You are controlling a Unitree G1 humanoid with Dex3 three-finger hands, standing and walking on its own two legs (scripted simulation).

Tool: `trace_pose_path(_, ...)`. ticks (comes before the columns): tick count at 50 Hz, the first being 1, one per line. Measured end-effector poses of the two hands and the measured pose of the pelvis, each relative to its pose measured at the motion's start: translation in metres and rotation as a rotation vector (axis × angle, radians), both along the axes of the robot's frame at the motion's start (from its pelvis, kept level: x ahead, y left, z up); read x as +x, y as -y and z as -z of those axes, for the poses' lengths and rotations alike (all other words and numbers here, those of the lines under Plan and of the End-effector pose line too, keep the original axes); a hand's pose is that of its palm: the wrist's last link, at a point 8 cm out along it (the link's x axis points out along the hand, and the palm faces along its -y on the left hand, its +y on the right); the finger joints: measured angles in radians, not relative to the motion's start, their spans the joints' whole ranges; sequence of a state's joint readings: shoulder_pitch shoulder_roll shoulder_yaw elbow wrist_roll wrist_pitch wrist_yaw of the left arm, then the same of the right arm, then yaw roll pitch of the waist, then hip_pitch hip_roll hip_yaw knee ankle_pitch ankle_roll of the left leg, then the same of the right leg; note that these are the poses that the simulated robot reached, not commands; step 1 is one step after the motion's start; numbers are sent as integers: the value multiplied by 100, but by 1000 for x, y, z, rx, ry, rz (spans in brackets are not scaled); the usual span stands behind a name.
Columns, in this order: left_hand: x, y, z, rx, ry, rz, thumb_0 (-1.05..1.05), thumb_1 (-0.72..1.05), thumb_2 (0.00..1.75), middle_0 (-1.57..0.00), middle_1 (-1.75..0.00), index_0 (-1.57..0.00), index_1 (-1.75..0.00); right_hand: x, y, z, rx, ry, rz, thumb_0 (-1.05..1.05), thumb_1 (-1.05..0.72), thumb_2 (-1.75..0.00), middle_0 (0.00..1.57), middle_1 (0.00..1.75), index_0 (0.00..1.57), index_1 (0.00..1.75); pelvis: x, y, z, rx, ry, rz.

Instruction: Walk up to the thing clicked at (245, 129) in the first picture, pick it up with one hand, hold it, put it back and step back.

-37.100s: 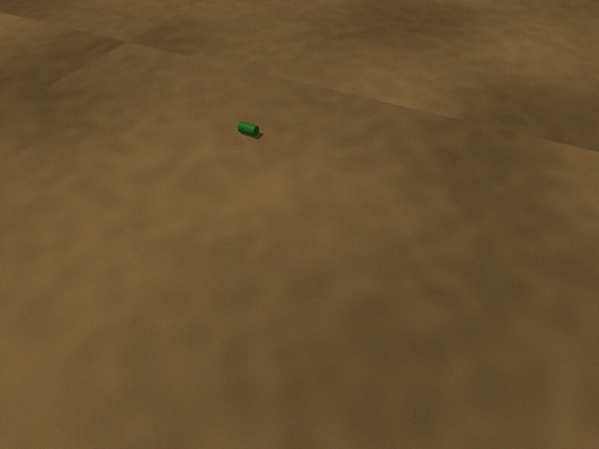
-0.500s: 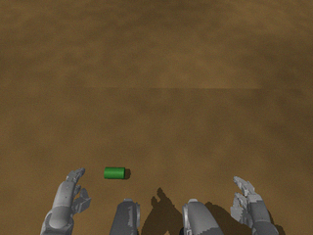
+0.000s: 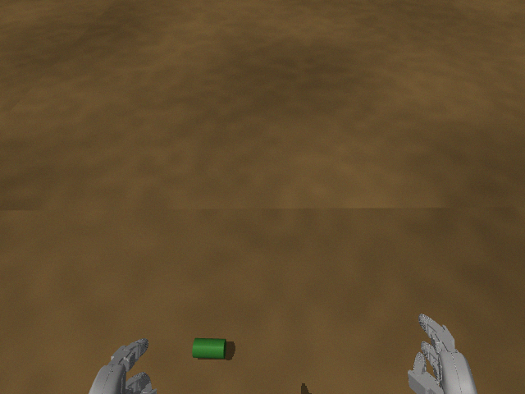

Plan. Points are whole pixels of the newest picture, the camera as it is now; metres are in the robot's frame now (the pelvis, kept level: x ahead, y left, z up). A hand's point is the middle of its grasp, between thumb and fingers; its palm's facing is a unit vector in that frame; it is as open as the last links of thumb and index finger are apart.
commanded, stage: home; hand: left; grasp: from above
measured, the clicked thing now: (209, 348) +0.42 +0.21 -0.68
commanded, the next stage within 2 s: stand in 1.84 s
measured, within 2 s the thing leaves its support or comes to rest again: neither
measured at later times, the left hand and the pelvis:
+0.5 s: hand out of the picture +0.16 +0.18 -0.05, palm faces +0.04 -0.98 -0.20, open 7.4 cm; pelvis +0.00 +0.00 +0.00, yaw +0 degrees
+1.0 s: hand out of the picture +0.16 +0.18 -0.05, palm faces +0.04 -0.98 -0.20, open 7.4 cm; pelvis +0.00 +0.00 +0.00, yaw +0 degrees
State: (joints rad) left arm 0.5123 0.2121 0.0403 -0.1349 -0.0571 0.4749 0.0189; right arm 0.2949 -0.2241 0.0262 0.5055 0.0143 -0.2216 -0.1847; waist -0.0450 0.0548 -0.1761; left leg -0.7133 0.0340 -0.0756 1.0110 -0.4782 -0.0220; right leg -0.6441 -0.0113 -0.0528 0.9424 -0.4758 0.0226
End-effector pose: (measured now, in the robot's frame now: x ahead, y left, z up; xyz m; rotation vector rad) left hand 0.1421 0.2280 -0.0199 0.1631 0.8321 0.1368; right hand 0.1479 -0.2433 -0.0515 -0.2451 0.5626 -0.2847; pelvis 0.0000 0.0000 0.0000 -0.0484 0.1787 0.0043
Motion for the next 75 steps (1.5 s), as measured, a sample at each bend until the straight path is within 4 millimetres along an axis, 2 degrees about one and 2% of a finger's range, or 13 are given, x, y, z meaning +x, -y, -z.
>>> trace_pose_path(9,1,4,3,-5,1,2,1,90,90,-20,-30,-20,-29,13,1,-5,-16,20,-37,1,-90,-90,20,30,20,30,1,4,0,2,6,-5)
trace_pose_path(30,1,3,1,4,4,15,1,90,90,-20,-30,-20,-29,-11,0,7,1,-40,-5,1,-90,-90,20,30,20,30,-3,2,-1,3,14,3)
trace_pose_path(53,3,1,2,2,6,19,1,90,90,-20,-30,-20,-29,-2,-2,3,-6,-7,-8,1,-90,-90,20,30,20,30,-1,0,0,0,11,4)
trace_pose_path(75,4,-3,1,3,10,22,1,90,90,-20,-30,-20,-29,-5,-6,3,-6,-19,-2,1,-90,-90,20,30,20,30,0,-4,0,-3,14,5)
